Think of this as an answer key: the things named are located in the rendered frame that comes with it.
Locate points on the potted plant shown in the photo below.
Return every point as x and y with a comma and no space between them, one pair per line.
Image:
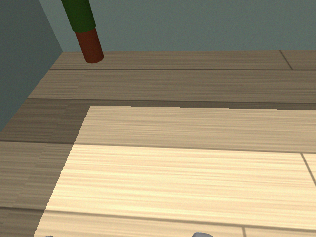
82,22

